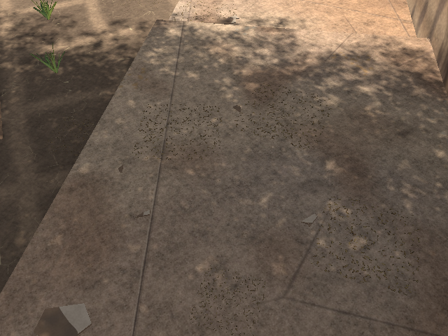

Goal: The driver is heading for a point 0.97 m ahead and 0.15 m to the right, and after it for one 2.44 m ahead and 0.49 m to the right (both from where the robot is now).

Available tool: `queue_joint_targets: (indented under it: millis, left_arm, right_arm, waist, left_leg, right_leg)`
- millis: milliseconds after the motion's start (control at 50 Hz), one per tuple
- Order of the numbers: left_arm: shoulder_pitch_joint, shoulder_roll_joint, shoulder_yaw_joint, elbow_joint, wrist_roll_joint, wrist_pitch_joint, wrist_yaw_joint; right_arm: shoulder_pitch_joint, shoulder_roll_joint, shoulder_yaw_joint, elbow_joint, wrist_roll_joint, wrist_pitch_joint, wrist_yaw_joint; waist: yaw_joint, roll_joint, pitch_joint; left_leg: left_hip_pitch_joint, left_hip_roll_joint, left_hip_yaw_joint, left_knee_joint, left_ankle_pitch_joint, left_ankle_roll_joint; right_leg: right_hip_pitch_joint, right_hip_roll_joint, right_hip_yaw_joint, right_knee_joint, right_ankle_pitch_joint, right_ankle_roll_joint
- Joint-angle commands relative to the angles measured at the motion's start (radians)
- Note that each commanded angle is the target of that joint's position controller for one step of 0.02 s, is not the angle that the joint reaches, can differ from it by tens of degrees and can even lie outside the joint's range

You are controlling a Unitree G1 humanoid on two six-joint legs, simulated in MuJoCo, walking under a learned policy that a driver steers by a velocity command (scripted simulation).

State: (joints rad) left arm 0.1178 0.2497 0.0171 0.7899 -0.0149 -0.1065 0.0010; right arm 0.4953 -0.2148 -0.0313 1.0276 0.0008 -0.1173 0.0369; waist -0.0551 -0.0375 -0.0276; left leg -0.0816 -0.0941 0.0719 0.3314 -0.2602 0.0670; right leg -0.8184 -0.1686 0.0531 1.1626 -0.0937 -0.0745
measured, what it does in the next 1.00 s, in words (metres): walks ahead: right foot, then left foot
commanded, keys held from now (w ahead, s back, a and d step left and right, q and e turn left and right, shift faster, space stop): w+shift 0.74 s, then w+e+shift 0.08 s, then e+shift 0.18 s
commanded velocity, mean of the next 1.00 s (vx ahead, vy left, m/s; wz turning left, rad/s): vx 0.94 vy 0.00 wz -0.10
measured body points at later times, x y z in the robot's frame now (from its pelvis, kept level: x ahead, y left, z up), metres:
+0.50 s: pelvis +0.46 -0.06 +0.00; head +0.46 -0.06 +0.45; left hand +0.40 +0.19 -0.14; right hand +0.65 -0.30 -0.09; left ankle +0.58 +0.12 -0.64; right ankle +0.42 -0.13 -0.74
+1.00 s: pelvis +0.91 +0.00 +0.00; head +0.94 -0.01 +0.45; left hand +1.09 +0.25 -0.10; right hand +0.90 -0.27 -0.13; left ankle +0.91 +0.07 -0.74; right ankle +0.98 -0.17 -0.65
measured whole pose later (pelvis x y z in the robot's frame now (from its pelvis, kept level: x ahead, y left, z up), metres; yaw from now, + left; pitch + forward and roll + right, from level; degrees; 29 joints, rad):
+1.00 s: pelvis +0.91 +0.00 +0.00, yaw -7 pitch -1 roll +3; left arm 0.17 0.30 0.06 0.78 -0.03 -0.06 0.01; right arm 0.33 -0.25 -0.05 0.93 -0.02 -0.12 0.02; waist -0.05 -0.05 0.07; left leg -0.11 -0.06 0.18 0.34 -0.21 0.07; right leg -0.68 -0.11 0.06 1.11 -0.20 -0.04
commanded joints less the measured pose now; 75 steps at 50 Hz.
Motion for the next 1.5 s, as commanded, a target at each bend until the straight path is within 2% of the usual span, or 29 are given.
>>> queue_joint_targets:
  millis: [20,140,180,220,240,260,280,300,340,380,500,640,700,740,760,780,800,820,840,900,980,1100,1180,1200,1220,1240,1260,1300,1500]
  left_arm:
    - [-0.042,0.03,-0.004,-0.058,0.015,-0.01,-0.006]
    - [-0.267,0.037,-0.005,-0.147,-0.017,-0.036,-0.058]
    - [-0.192,0.09,0.019,-0.152,-0.021,-0.034,-0.063]
    - [0.144,0.182,0.064,-0.081,-0.039,-0.016,-0.045]
    - [0.387,0.25,0.081,-0.017,-0.025,0.0,-0.029]
    - [0.462,0.326,0.102,0.023,0.003,-0.009,-0.043]
    - [0.489,0.197,0.079,0.044,0.011,-0.015,-0.039]
    - [0.403,0.138,0.063,0.048,0.011,-0.019,-0.035]
    - [0.243,0.08,0.043,0.034,0.034,-0.032,-0.051]
    - [0.172,0.025,0.026,0.041,0.038,-0.036,-0.057]
    - [0.26,0.085,0.031,0.086,0.013,-0.039,-0.028]
    - [0.429,0.125,0.027,0.139,-0.007,-0.018,0.0]
    - [0.412,0.177,0.04,0.143,0.025,0.012,0.007]
    - [0.337,0.196,0.044,0.134,0.058,0.041,0.011]
    - [0.342,0.121,0.02,0.095,0.068,0.037,0.012]
    - [0.533,-0.068,-0.026,0.113,0.011,0.001,-0.014]
    - [0.439,0.07,0.003,0.103,-0.046,-0.028,-0.012]
    - [0.267,0.127,0.02,0.046,-0.079,-0.033,-0.007]
    - [0.173,0.102,0.015,0.012,-0.06,-0.032,0.001]
    - [0.281,0.069,0.041,0.046,-0.033,0.028,0.006]
    - [0.198,0.039,0.042,-0.026,-0.009,0.066,0.005]
    - [0.073,0.076,0.056,-0.102,0.011,0.052,-0.063]
    - [0.406,0.224,0.13,-0.057,0.003,0.07,-0.062]
    - [0.378,0.26,0.138,-0.057,-0.003,0.069,-0.039]
    - [0.272,0.292,0.127,-0.125,0.036,0.059,-0.031]
    - [0.209,0.318,0.13,-0.191,0.068,0.048,-0.041]
    - [0.143,0.276,0.129,-0.234,0.042,0.046,-0.045]
    - [0.08,0.193,0.105,-0.248,-0.009,0.059,-0.03]
    - [0.093,0.215,0.124,-0.299,-0.003,0.146,0.051]
  right_arm:
    - [-0.114,-0.103,-0.005,-0.102,0.007,-0.035,-0.022]
    - [0.035,-0.169,-0.011,-0.07,0.021,-0.002,-0.046]
    - [0.025,-0.205,-0.02,-0.074,-0.005,0.02,-0.047]
    - [-0.029,-0.224,-0.024,-0.081,-0.042,0.049,-0.045]
    - [-0.056,-0.173,-0.005,-0.12,-0.049,0.047,-0.047]
    - [0.154,0.058,0.052,-0.123,-0.016,0.008,-0.013]
    - [0.06,-0.078,0.026,-0.116,0.046,-0.028,-0.014]
    - [-0.116,-0.151,0.007,-0.178,0.077,-0.043,-0.018]
    - [-0.26,-0.112,0.013,-0.229,0.042,-0.049,-0.027]
    - [-0.187,-0.076,0.012,-0.22,0.033,-0.015,-0.02]
    - [-0.396,-0.088,0.016,-0.295,0.0,0.013,-0.032]
    - [-0.658,-0.085,0.018,-0.395,0.03,-0.022,0.021]
    - [-0.574,-0.151,-0.013,-0.41,0.039,-0.021,0.026]
    - [-0.214,-0.233,-0.054,-0.328,0.052,0.002,0.002]
    - [0.01,-0.307,-0.068,-0.272,0.03,0.018,-0.02]
    - [0.037,-0.311,-0.074,-0.26,0.013,0.002,-0.002]
    - [0.02,-0.203,-0.054,-0.24,-0.002,-0.001,-0.003]
    - [-0.044,-0.155,-0.044,-0.243,-0.011,-0.006,-0.008]
    - [-0.128,-0.151,-0.041,-0.233,-0.025,-0.016,0.0]
    - [-0.279,-0.07,-0.023,-0.214,-0.039,-0.037,0.011]
    - [-0.373,-0.136,-0.039,-0.212,-0.017,-0.034,-0.026]
    - [-0.334,-0.225,-0.056,-0.236,0.01,0.02,-0.097]
    - [-0.423,-0.235,-0.066,-0.291,0.029,0.076,-0.097]
    - [-0.392,-0.137,-0.037,-0.299,0.005,0.075,-0.073]
    - [-0.252,-0.052,-0.017,-0.318,-0.03,0.068,-0.046]
    - [-0.174,-0.139,-0.021,-0.332,-0.012,0.047,-0.03]
    - [-0.267,-0.212,-0.035,-0.35,0.004,0.039,-0.026]
    - [-0.388,-0.201,-0.041,-0.364,-0.018,0.061,-0.048]
    - [-0.49,-0.145,-0.054,-0.379,0.001,0.102,-0.071]
  waist:
    - [0.057,0.032,0.171]
    - [-0.01,0.049,0.214]
    - [0.055,0.121,0.123]
    - [0.246,0.21,-0.083]
    - [0.323,0.132,-0.249]
    - [0.164,-0.303,-0.454]
    - [0.228,-0.25,-0.443]
    - [0.219,-0.189,-0.226]
    - [0.129,0.074,-0.056]
    - [0.031,0.028,-0.014]
    - [0.055,0.026,0.161]
    - [0.132,0.014,0.209]
    - [0.044,-0.079,0.092]
    - [-0.163,-0.145,-0.11]
    - [-0.203,-0.013,-0.287]
    - [-0.063,0.41,-0.491]
    - [-0.111,0.301,-0.416]
    - [-0.112,0.215,-0.22]
    - [-0.068,0.012,-0.075]
    - [0.084,0.067,0.005]
    - [0.127,0.111,0.099]
    - [0.068,0.101,-0.001]
    - [0.241,0.076,-0.129]
    - [0.187,-0.14,-0.068]
    - [0.029,-0.312,-0.095]
    - [0.035,-0.23,-0.347]
    - [0.054,-0.067,-0.285]
    - [0.025,0.123,-0.128]
    - [0.067,-0.066,-0.098]
  left_leg:
    - [-0.267,0.217,-0.146,-0.264,0.141,0.149]
    - [0.1,0.297,-0.089,-0.268,0.341,0.115]
    - [0.248,0.331,-0.084,-0.113,0.805,0.093]
    - [0.233,0.314,-0.046,0.3,1.171,0.064]
    - [-0.072,0.274,-0.049,0.668,0.919,0.049]
    - [-0.518,0.039,-0.157,1.086,-0.071,-0.002]
    - [-0.626,0.05,-0.262,1.169,-0.168,0.043]
    - [-0.719,0.11,-0.226,1.178,-0.126,0.07]
    - [-0.639,0.184,-0.204,1.06,-0.017,0.076]
    - [-0.556,0.24,-0.209,0.994,0.024,0.062]
    - [-0.702,0.275,-0.122,0.646,0.302,-0.023]
    - [-0.595,0.164,-0.037,0.169,0.516,-0.002]
    - [-0.484,0.066,0.016,0.179,0.327,0.04]
    - [-0.102,0.049,0.017,0.223,0.239,0.092]
    - [0.321,0.27,-0.27,0.324,0.063,0.117]
    - [0.663,0.497,-0.864,0.095,-0.451,0.305]
    - [0.602,0.458,-0.947,-0.067,-0.575,0.215]
    - [0.447,0.441,-0.731,-0.057,-0.414,0.164]
    - [0.22,0.411,-0.571,-0.088,-0.103,0.134]
    - [-0.09,0.343,-0.206,-0.069,0.599,0.091]
    - [-0.227,0.289,0.032,-0.139,0.767,0.081]
    - [-0.004,0.277,0.161,0.018,0.817,0.04]
    - [-0.043,0.277,0.146,0.548,0.846,-0.02]
    - [-0.216,0.138,0.141,0.818,0.091,-0.076]
    - [-0.543,-0.063,0.008,1.174,-0.458,-0.135]
    - [-0.591,-0.052,-0.23,1.269,-0.405,-0.116]
    - [-0.622,-0.005,-0.25,1.203,-0.311,-0.084]
    - [-0.6,0.062,-0.247,1.017,-0.189,-0.081]
    - [-0.484,0.018,-0.243,0.535,0.002,-0.15]
  right_leg:
    - [0.081,-0.008,-0.04,-0.238,0.25,0.028]
    - [0.129,0.089,-0.093,-0.652,0.3,0.008]
    - [0.215,0.16,-0.131,-0.64,0.159,-0.027]
    - [0.573,0.215,-0.157,-0.587,0.038,-0.082]
    - [0.981,0.048,0.052,-0.499,-0.086,-0.118]
    - [1.377,-0.199,0.671,-0.688,-0.617,-0.319]
    - [1.375,-0.183,0.87,-0.903,-0.74,-0.265]
    - [1.231,-0.159,0.684,-0.904,-0.598,-0.204]
    - [0.859,-0.081,0.439,-0.931,-0.295,-0.173]
    - [0.685,-0.032,0.323,-0.972,-0.26,-0.175]
    - [0.553,0.024,0.091,-1.083,-0.024,-0.157]
    - [0.823,-0.011,-0.027,-1.11,0.18,-0.101]
    - [1.027,-0.059,-0.035,-0.909,0.786,-0.074]
    - [0.964,-0.046,-0.071,-0.468,1.064,-0.043]
    - [0.623,0.012,-0.042,-0.09,0.689,-0.039]
    - [0.227,0.244,0.061,0.315,-0.29,0.014]
    - [0.124,0.178,0.153,0.352,-0.293,-0.039]
    - [0.065,0.137,0.115,0.356,-0.261,-0.046]
    - [0.109,0.101,0.101,0.289,-0.219,-0.039]
    - [0.318,0.026,0.103,0.138,-0.194,0.008]
    - [0.264,0.031,0.0,-0.067,-0.067,0.054]
    - [0.338,0.131,-0.15,-0.509,0.27,0.033]
    - [0.686,0.231,-0.147,-0.603,0.145,-0.071]
    - [0.776,0.157,0.009,-0.655,0.512,-0.107]
    - [0.924,-0.016,0.471,-0.618,0.891,-0.302]
    - [1.015,-0.15,0.779,-0.799,0.539,-0.414]
    - [0.955,-0.122,0.734,-0.846,0.229,-0.365]
    - [0.716,-0.027,0.588,-0.873,0.012,-0.249]
    - [0.598,0.142,0.464,-0.831,-0.057,-0.106]
Velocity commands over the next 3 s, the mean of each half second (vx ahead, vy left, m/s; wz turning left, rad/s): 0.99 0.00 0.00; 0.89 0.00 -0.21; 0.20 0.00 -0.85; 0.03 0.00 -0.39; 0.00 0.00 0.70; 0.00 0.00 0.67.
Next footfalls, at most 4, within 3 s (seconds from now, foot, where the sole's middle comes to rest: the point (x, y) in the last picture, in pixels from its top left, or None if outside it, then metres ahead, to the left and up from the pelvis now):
0.24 right None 0.46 -0.14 -0.78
0.74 left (200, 226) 0.95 0.08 -0.78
1.20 right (248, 167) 1.23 -0.12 -0.78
1.72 left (211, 147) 1.36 0.02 -0.78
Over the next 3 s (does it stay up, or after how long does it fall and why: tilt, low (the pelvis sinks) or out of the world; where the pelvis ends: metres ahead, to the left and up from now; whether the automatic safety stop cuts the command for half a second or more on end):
stays up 1.29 0.01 -0.01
